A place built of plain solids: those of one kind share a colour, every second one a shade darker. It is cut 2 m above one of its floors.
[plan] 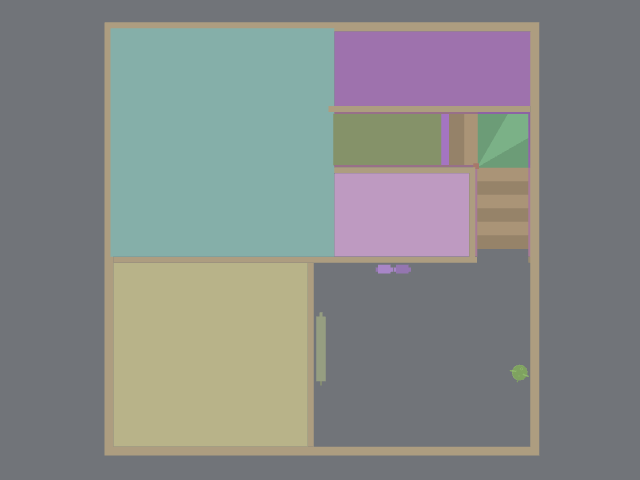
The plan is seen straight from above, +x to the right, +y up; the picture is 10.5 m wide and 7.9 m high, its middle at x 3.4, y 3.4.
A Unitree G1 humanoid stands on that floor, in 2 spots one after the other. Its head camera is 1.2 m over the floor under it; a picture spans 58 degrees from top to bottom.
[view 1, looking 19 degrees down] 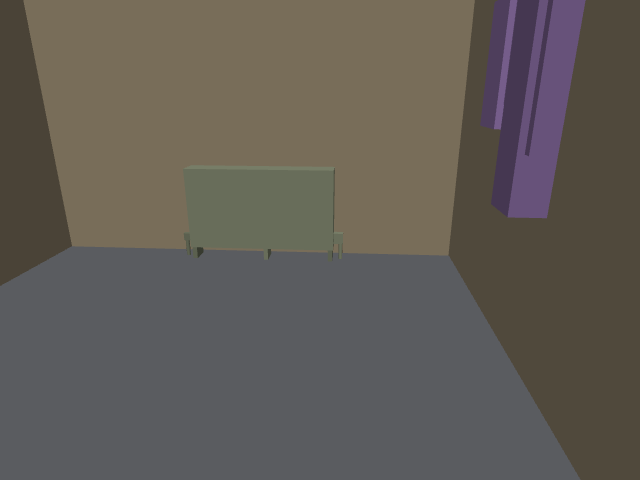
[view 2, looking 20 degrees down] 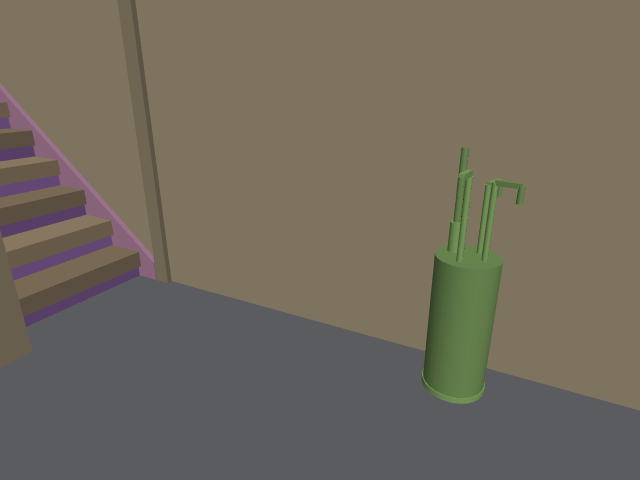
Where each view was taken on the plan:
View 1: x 6.48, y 2.25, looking -176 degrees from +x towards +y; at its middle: radiator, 3.16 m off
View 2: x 5.08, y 1.00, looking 28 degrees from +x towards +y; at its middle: wall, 2.15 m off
